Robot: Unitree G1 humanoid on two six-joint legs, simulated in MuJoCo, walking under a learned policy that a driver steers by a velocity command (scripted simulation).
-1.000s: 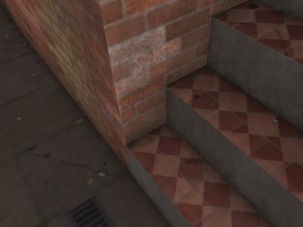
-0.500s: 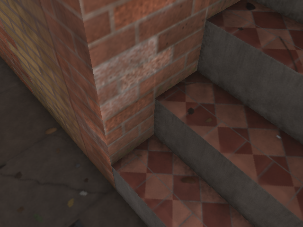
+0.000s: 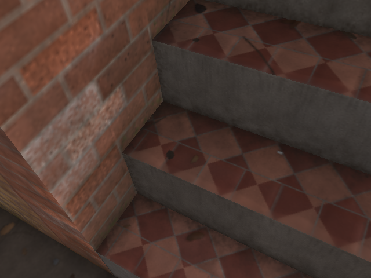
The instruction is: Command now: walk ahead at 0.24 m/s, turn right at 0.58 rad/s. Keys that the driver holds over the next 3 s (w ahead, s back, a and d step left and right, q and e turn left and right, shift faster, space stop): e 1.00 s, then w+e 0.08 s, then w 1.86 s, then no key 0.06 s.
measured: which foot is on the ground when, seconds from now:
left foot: up 0.00-0.16, down 0.18-0.72, up 0.74-1.00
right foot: down 0.00-0.18, up 0.20-0.70, down 0.72-1.00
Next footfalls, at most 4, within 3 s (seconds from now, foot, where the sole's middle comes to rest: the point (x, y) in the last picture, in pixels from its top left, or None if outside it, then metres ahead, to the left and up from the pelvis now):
0.18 left None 0.06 0.11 -0.78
0.72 right None -0.12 -0.06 -0.78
1.20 left None -0.03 0.10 -0.78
1.50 right None -0.10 -0.13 -0.78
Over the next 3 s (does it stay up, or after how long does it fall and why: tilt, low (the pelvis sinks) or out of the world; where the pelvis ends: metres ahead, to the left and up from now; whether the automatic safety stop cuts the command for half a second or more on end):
stays up -0.04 -0.05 0.01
